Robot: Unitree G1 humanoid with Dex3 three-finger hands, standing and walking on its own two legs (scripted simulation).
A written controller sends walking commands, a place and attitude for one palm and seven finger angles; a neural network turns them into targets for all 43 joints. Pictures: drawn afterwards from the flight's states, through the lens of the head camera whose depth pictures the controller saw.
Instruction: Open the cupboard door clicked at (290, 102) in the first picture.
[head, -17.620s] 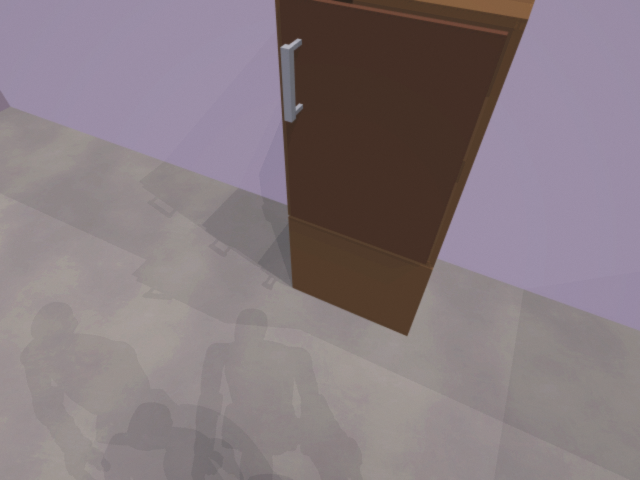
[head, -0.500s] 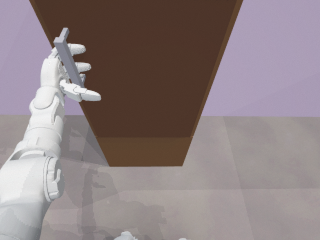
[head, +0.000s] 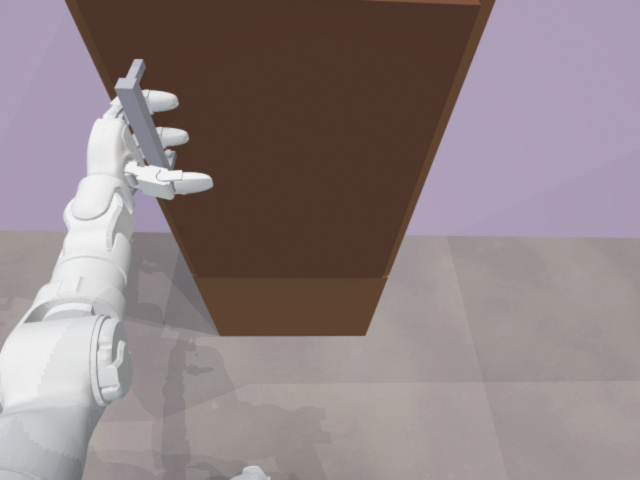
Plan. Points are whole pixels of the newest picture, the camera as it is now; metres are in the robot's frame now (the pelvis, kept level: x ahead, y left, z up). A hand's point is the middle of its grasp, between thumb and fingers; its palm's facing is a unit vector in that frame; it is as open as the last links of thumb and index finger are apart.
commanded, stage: close the thumb around the handle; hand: left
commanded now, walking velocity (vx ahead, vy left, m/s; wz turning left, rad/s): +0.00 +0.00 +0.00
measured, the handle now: (152, 129) +0.53 +0.19 +0.13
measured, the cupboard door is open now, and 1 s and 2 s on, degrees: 0 8 39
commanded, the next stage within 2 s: pull the door open along its arc in 0.48 s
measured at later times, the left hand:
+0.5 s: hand (168, 154) +0.49 +0.16 +0.13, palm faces -0.01 -1.00 +0.00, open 5.3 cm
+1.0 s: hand (165, 188) +0.43 +0.16 +0.13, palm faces -0.07 -1.00 +0.01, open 5.4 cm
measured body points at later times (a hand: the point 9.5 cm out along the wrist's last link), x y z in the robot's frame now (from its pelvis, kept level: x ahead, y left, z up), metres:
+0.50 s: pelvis +0.00 +0.01 +0.00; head +0.06 +0.01 +0.44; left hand +0.48 +0.22 +0.13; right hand +0.01 -0.26 -0.12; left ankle +0.03 +0.09 -0.70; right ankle -0.03 -0.10 -0.70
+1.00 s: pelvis +0.01 +0.00 +0.01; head +0.04 +0.00 +0.46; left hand +0.43 +0.21 +0.13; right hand +0.06 -0.26 -0.10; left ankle +0.03 +0.09 -0.70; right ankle -0.03 -0.10 -0.70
